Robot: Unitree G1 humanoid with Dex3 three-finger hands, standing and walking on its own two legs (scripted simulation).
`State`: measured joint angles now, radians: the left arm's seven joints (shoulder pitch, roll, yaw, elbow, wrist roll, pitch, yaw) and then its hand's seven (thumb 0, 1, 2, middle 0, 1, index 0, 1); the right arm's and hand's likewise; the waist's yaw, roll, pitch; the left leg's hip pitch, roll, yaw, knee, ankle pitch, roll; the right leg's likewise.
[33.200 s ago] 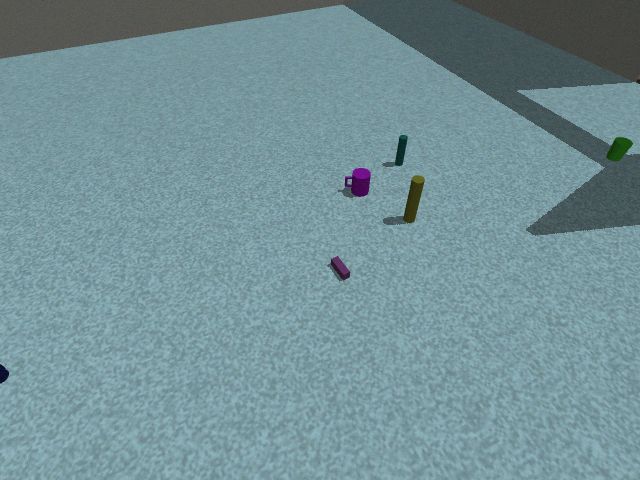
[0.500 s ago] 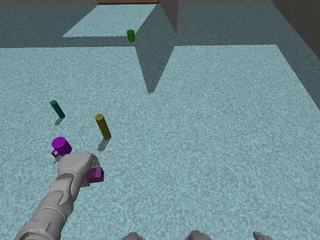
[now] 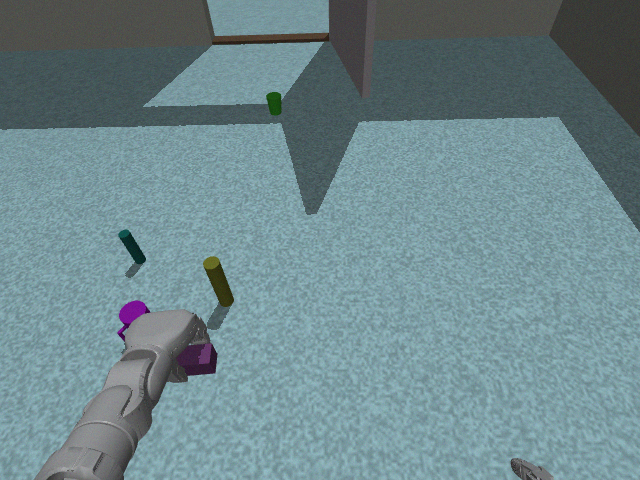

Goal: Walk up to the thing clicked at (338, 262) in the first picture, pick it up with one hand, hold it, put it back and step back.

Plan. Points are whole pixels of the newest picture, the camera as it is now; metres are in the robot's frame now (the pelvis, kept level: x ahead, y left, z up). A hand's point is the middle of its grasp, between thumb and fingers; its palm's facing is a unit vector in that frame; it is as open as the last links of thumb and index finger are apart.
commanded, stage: hold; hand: left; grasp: from above
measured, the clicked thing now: (182, 361) +0.33 +0.23 -0.09
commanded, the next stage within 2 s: crouch in 1.56 s
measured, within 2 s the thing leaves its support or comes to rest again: neither
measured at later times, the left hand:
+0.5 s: hand (168, 365) +0.29 +0.22 -0.03, palm faces -0.45 -0.04 -0.89, open 6.3 cm
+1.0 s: hand (169, 364) +0.29 +0.21 -0.01, palm faces -0.44 -0.04 -0.89, open 6.3 cm
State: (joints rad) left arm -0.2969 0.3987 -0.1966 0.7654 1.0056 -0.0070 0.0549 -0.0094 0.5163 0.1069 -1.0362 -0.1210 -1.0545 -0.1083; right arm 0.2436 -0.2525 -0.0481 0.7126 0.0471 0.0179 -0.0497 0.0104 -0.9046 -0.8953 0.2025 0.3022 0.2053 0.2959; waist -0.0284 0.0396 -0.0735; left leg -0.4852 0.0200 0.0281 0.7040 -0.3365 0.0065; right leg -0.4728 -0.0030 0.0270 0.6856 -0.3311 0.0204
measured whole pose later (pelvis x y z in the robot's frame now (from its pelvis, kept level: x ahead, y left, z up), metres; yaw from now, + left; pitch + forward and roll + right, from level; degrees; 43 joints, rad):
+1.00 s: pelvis -0.01 +0.00 +0.02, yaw -1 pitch +1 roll +0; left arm -0.25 0.41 -0.22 0.62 0.98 -0.01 -0.05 -0.01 0.53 0.06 -1.07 -0.08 -1.09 -0.06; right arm 0.20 -0.25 -0.03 0.67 0.07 0.06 -0.07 0.01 -0.91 -0.90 0.20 0.30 0.20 0.30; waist 0.00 0.05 -0.02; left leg -0.29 0.01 0.04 0.51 -0.24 0.00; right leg -0.29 -0.01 0.04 0.52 -0.25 0.02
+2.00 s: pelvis -0.01 +0.00 +0.01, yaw +1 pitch +5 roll +0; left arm -0.30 0.38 -0.20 0.82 1.07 -0.07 0.12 -0.01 0.53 0.02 -1.08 -0.06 -1.10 -0.04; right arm 0.19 -0.25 -0.04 0.67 0.05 0.10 -0.05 0.01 -0.90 -0.90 0.20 0.30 0.21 0.30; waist -0.01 0.02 -0.02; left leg -0.42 0.01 0.02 0.60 -0.28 0.00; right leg -0.41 -0.01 0.02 0.61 -0.29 0.02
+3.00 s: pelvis -0.08 +0.00 -0.33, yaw -3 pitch +37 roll -6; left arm -0.84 0.60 0.05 1.31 1.25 -0.17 0.39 -0.01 0.51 0.10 -1.05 -0.11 -1.07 -0.09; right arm 0.16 -0.25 -0.03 0.75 -0.11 -0.07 0.09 0.00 -0.91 -0.90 0.20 0.30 0.21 0.30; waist -0.18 0.02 -0.14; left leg -2.08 0.02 -0.08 2.10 -0.67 0.00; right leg -2.02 0.01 -0.05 2.05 -0.67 0.02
